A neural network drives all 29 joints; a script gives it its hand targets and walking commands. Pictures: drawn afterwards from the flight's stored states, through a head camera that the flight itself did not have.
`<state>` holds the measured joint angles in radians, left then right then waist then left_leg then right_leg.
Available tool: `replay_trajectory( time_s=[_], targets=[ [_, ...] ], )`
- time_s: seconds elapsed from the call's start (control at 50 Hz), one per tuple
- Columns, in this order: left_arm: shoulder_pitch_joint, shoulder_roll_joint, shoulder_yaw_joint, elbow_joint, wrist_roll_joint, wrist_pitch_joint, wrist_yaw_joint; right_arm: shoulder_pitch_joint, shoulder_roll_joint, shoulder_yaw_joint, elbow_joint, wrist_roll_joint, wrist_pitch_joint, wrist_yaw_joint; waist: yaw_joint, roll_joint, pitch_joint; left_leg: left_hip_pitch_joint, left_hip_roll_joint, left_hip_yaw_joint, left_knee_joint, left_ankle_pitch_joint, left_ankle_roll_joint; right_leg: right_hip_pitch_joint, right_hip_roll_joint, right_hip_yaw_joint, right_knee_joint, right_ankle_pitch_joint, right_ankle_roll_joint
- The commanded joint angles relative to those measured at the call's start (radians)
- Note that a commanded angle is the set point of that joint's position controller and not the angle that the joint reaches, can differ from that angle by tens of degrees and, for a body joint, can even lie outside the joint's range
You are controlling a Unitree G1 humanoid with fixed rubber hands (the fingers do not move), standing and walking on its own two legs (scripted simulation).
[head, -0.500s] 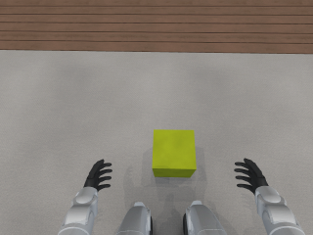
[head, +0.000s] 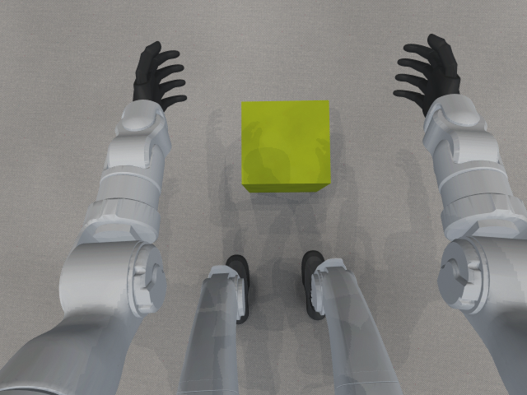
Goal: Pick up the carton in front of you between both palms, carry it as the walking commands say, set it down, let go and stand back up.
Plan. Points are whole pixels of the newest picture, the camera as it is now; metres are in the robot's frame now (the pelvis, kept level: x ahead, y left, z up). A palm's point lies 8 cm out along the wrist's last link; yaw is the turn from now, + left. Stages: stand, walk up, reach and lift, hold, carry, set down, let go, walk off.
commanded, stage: reach and lift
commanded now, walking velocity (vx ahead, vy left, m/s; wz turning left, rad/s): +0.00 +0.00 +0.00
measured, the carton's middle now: (283, 152) +0.51 -0.04 -0.53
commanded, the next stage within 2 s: none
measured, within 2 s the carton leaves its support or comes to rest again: leaves its support in 1.86 s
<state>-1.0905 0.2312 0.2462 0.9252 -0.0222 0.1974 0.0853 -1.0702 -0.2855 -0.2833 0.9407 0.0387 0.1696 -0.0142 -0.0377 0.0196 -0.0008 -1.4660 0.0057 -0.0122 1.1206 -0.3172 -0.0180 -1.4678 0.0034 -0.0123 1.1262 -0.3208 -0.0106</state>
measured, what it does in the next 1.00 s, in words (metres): lowers itself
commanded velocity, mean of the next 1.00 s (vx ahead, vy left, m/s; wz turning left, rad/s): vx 0.00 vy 0.00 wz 0.00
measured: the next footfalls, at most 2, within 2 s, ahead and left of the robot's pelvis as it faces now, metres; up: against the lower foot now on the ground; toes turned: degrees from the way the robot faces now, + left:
none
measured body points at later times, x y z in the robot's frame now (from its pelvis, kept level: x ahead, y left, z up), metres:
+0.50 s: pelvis +0.01 +0.01 -0.11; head +0.36 +0.00 +0.18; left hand +0.54 +0.16 -0.28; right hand +0.51 -0.23 -0.27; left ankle +0.09 +0.13 -0.62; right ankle +0.09 -0.11 -0.62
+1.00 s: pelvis -0.04 +0.00 -0.27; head +0.34 -0.01 -0.04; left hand +0.53 +0.15 -0.46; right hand +0.51 -0.22 -0.46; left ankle +0.08 +0.13 -0.62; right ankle +0.08 -0.11 -0.62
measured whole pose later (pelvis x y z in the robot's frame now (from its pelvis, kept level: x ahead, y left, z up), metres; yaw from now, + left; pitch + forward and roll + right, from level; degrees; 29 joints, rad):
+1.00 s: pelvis -0.04 +0.00 -0.27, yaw +0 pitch +38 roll +1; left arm -1.53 0.37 0.07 1.18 -0.23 0.07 0.14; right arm -1.51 -0.41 -0.09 1.21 0.24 0.05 -0.09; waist -0.04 0.02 0.38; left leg -2.27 -0.01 -0.01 2.14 -0.53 -0.03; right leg -2.28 0.01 0.00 2.15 -0.53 0.00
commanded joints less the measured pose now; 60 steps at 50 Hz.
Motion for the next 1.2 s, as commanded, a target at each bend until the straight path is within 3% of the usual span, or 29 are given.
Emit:
replay_trajectory(
  time_s=[0.0,0.12,0.22,0.38,0.48,0.56,0.68,0.8,0.9,1.04,1.1,1.18],
  targets=[
    [-0.319,0.118,0.026,-0.069,0.01,-0.032,0.002,-0.317,-0.136,-0.029,-0.071,-0.008,-0.032,0.0,-0.014,-0.017,-0.979,0.415,-0.077,0.034,-0.078,0.093,-0.018,0.503,0.049,-0.008,-0.112,0.175,0.046],
    [-0.284,0.087,0.063,-0.075,0.065,-0.072,-0.013,-0.28,-0.112,-0.094,-0.073,-0.066,-0.071,0.022,-0.022,-0.02,-1.081,0.391,-0.088,0.025,-0.047,0.301,-0.015,0.501,0.052,0.001,-0.07,0.429,0.042],
    [-0.228,0.032,0.097,-0.082,0.11,-0.109,-0.023,-0.219,-0.059,-0.139,-0.064,-0.104,-0.113,0.038,-0.022,-0.012,-1.002,0.232,-0.082,0.01,0.041,0.364,-0.023,0.329,0.046,0.017,0.018,0.487,0.045],
    [-0.197,0.025,0.054,-0.091,0.074,-0.139,0.003,-0.183,-0.085,-0.123,-0.05,-0.068,-0.149,0.021,-0.028,0.013,-1.017,0.025,-0.08,0.01,0.311,0.353,-0.035,0.043,0.048,0.017,0.278,0.438,0.05],
    [-0.278,0.084,-0.036,-0.158,-0.019,-0.135,0.041,-0.264,-0.168,-0.03,-0.099,0.037,-0.151,-0.009,-0.027,0.04,-1.181,0.089,-0.082,0.02,0.497,0.36,-0.038,-0.044,0.053,-0.009,0.453,0.386,0.055],
    [-0.373,0.129,-0.096,-0.167,-0.097,-0.112,0.068,-0.358,-0.221,0.045,-0.099,0.12,-0.133,-0.034,-0.028,0.029,-1.222,0.1,-0.08,0.03,0.606,0.264,-0.031,-0.088,0.045,-0.029,0.566,0.272,0.056],
    [-0.527,0.181,-0.14,-0.074,-0.175,-0.082,0.087,-0.515,-0.266,0.109,-0.037,0.176,-0.097,-0.062,-0.036,-0.008,-1.133,0.005,-0.066,0.043,0.712,0.055,-0.02,-0.142,0.024,-0.042,0.673,0.077,0.05],
    [-0.615,0.211,-0.144,0.103,-0.178,-0.1,0.069,-0.607,-0.257,0.138,0.122,0.184,-0.105,-0.069,-0.029,-0.01,-0.904,-0.161,-0.046,0.035,0.793,-0.085,-0.018,-0.221,0.002,-0.014,0.75,-0.044,0.042],
    [-0.689,0.242,-0.158,0.171,-0.19,-0.135,0.051,-0.682,-0.264,0.166,0.185,0.192,-0.133,-0.068,-0.028,-0.007,-0.827,-0.233,-0.034,0.032,0.868,-0.077,-0.02,-0.206,-0.005,0.014,0.816,-0.018,0.041],
    [-0.771,0.294,-0.2,0.141,-0.239,-0.17,0.055,-0.779,-0.266,0.221,0.111,0.245,-0.153,-0.091,-0.015,-0.018,-0.971,-0.196,-0.033,0.051,0.955,0.037,-0.016,-0.083,0.011,0.019,0.898,0.128,0.048],
    [-0.766,0.287,-0.223,0.116,-0.247,-0.171,0.058,-0.752,-0.26,0.234,0.101,0.267,-0.15,-0.1,-0.011,0.008,-1.023,-0.165,-0.04,0.06,0.975,0.086,-0.019,-0.043,0.02,0.019,0.92,0.188,0.046],
    [-0.69,0.231,-0.241,0.113,-0.255,-0.163,0.057,-0.65,-0.243,0.212,0.143,0.242,-0.147,-0.108,-0.036,0.022,-1.013,-0.154,-0.056,0.058,0.968,0.11,-0.022,-0.069,0.026,0.001,0.92,0.208,0.04]
  ],
)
